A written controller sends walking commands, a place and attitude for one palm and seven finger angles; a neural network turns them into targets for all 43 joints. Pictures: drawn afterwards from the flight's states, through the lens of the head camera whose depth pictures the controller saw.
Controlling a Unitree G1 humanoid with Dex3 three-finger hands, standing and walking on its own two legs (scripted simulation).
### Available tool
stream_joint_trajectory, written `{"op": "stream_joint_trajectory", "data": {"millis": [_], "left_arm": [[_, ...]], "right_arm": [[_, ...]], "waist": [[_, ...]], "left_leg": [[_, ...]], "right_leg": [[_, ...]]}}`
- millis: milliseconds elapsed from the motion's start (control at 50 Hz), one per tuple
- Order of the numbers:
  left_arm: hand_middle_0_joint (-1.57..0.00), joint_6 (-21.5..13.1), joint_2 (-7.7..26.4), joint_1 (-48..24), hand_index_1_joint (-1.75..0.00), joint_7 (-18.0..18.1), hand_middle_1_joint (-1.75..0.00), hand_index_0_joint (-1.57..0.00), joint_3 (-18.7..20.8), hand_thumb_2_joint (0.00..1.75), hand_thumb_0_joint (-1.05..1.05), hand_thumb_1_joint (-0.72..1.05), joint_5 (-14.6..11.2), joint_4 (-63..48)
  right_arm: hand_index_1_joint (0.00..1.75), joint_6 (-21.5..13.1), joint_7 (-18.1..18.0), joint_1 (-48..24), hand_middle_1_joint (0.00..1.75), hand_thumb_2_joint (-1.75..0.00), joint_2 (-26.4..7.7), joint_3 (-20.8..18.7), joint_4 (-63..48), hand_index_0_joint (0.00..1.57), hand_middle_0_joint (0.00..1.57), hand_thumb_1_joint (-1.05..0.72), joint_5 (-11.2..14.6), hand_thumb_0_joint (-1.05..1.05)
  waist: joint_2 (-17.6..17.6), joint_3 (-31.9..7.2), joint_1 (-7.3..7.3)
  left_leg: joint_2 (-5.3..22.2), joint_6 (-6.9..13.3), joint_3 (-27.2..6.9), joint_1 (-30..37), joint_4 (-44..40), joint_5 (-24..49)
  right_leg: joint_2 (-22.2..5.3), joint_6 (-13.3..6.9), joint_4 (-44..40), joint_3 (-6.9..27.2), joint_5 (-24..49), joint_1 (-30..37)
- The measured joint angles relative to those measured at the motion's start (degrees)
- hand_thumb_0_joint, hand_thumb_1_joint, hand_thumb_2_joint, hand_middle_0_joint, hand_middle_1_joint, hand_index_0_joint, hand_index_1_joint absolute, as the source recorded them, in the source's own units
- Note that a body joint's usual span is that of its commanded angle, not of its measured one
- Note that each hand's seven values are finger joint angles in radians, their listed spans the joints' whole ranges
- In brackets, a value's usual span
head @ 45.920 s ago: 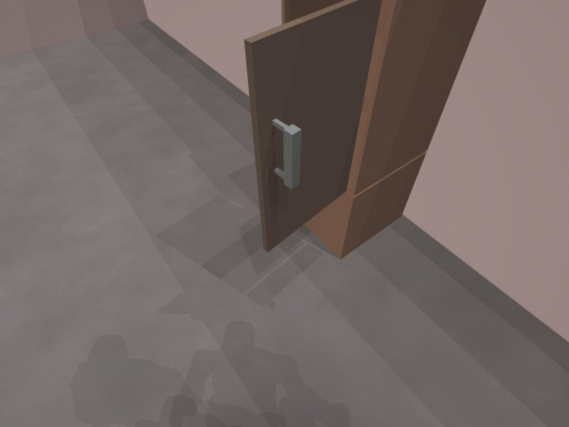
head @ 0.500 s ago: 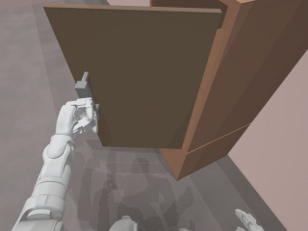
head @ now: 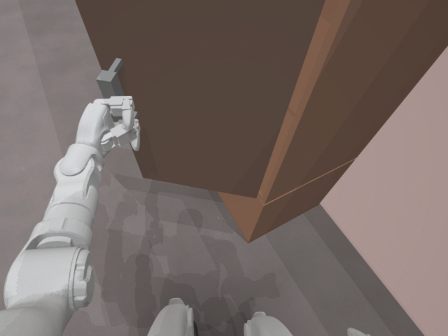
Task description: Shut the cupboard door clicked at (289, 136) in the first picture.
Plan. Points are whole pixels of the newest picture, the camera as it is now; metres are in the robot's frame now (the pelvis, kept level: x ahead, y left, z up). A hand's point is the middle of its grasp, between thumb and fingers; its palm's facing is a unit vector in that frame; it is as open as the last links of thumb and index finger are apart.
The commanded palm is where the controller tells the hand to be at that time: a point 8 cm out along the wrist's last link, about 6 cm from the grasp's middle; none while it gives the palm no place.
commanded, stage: push the door shut along its arc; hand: left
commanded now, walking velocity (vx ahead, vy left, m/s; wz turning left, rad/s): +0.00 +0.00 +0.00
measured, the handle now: (122, 100) +0.54 +0.18 +0.08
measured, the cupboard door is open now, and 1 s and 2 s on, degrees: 51 37 28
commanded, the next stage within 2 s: pull the fist back off the door in 1.22 s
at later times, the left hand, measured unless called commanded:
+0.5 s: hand (158, 106) +0.51 +0.11 +0.09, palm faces -0.31 -0.95 -0.02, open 3.1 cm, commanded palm +0.52 +0.15 +0.08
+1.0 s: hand (178, 90) +0.55 +0.07 +0.09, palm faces -0.39 -0.92 -0.04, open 3.1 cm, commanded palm +0.57 +0.11 +0.08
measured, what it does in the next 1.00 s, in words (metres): stands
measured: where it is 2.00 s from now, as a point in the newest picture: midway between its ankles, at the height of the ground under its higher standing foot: outside the picture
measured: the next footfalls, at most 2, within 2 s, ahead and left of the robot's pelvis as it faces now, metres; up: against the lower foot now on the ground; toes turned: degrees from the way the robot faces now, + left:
none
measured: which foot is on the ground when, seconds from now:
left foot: down 0.00-1.00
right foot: down 0.00-1.00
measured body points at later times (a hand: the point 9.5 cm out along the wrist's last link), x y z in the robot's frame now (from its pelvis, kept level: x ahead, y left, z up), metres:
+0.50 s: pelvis +0.00 +0.00 -0.02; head +0.12 +0.02 +0.42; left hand +0.52 +0.16 +0.09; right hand +0.01 -0.27 -0.12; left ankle +0.07 +0.09 -0.67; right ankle -0.01 -0.12 -0.67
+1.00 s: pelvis +0.00 -0.01 -0.03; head +0.15 +0.00 +0.39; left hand +0.57 +0.13 +0.10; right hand -0.03 -0.28 -0.14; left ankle +0.07 +0.09 -0.67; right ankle -0.01 -0.12 -0.67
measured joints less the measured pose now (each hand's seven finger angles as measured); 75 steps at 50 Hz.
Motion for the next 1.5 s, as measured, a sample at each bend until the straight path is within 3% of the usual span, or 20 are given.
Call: {"op": "stream_joint_trajectory", "data": {"millis": [140,480,880,1100,1340,1360,1440,1500], "left_arm": [[-1.30,0.2,2.5,-4.2,-1.50,-1.5,-1.50,-1.32,0.8,0.91,0.02,0.91,1.2,3.2],[-1.30,2.8,4.0,-14.4,-1.50,-3.1,-1.50,-1.30,1.0,0.90,0.02,0.90,3.4,9.1],[-1.30,4.9,8.7,-24.1,-1.50,-6.0,-1.50,-1.30,3.2,0.91,0.02,0.90,5.8,14.4],[-1.30,8.0,10.4,-29.9,-1.50,-7.2,-1.50,-1.30,0.0,0.93,0.01,0.91,6.0,17.0],[-1.30,9.7,9.8,-35.2,-1.50,-6.6,-1.50,-1.30,-2.8,0.99,0.05,1.00,6.5,17.3],[-1.30,10.3,9.1,-35.5,-1.50,-5.1,-1.50,-1.30,-1.3,0.98,0.05,1.00,6.4,17.4],[-1.30,11.1,4.3,-34.8,-1.50,10.0,-1.50,-1.30,4.7,0.95,0.04,0.93,5.8,16.1],[-1.30,9.3,1.3,-32.1,-1.50,21.4,-1.50,-1.30,7.4,0.93,0.03,0.90,8.7,13.7]], "right_arm": [[0.30,0.2,0.6,1.8,0.30,-0.89,-0.3,-0.3,-0.2,0.20,0.20,-0.91,-0.5,0.01],[0.30,0.3,1.3,3.0,0.30,-0.89,-0.3,0.1,-0.1,0.20,0.20,-0.91,-1.3,0.01],[0.30,0.5,0.9,3.8,0.30,-0.89,-0.8,0.6,-0.3,0.20,0.20,-0.91,-2.1,0.01],[0.30,-0.6,0.2,3.4,0.30,-0.89,-0.6,0.9,1.9,0.20,0.20,-0.91,-2.5,0.01],[0.30,-2.9,-0.3,2.2,0.30,-0.89,-0.3,0.7,3.8,0.20,0.20,-0.91,-3.6,0.01],[0.30,-2.9,-0.1,2.5,0.30,-0.89,-0.2,0.6,3.4,0.20,0.20,-0.91,-3.6,0.01],[0.30,-3.0,2.3,4.6,0.30,-0.89,0.7,-0.1,1.6,0.20,0.20,-0.91,-4.8,0.01],[0.30,-2.3,4.8,6.2,0.30,-0.89,1.7,-0.2,0.5,0.20,0.20,-0.91,-6.4,0.01]], "waist": [[0.4,-0.5,-1.24],[1.3,-0.8,-3.62],[2.2,-0.8,-6.42],[2.2,-0.5,-6.64],[2.0,-0.5,-7.41],[2.1,-0.6,-7.29],[2.3,-1.7,-6.79],[2.5,-2.5,-6.93]], "left_leg": [[0.4,0.1,0.1,-3.2,1.8,-0.5],[1.0,0.2,-0.2,-8.4,4.7,-1.5],[2.5,-0.6,-0.5,-14.5,8.8,-3.0],[2.6,-1.0,-1.7,-17.1,10.6,-3.4],[2.4,-1.0,-2.4,-20.4,12.4,-3.5],[2.4,-1.0,-2.4,-20.7,12.5,-3.6],[2.5,-1.1,-2.1,-21.2,12.1,-3.4],[2.5,-1.1,-1.7,-20.9,11.3,-3.3]], "right_leg": [[0.3,0.1,1.6,0.2,-0.3,-3.2],[0.9,0.0,4.0,0.0,-1.0,-8.1],[2.3,-0.9,8.1,-0.1,-2.4,-14.5],[2.5,-1.4,9.6,-1.2,-3.0,-16.6],[2.4,-1.4,11.4,-1.8,-3.4,-19.6],[2.5,-1.4,11.4,-1.9,-3.4,-19.8],[2.5,-1.2,11.0,-1.5,-3.2,-20.5],[2.4,-1.1,10.5,-1.2,-3.0,-20.4]]}}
